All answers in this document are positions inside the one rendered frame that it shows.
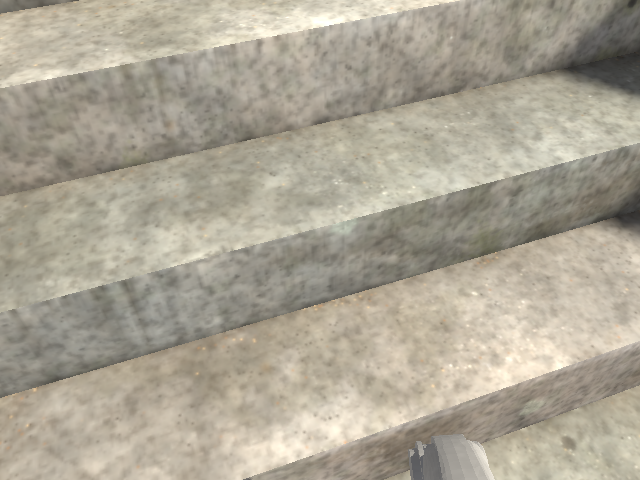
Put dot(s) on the robot right thigh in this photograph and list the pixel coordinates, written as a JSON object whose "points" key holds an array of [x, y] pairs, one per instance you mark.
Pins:
{"points": [[448, 457]]}

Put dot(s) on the right robot shin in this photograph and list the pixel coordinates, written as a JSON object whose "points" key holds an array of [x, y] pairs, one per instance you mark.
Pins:
{"points": [[481, 447]]}

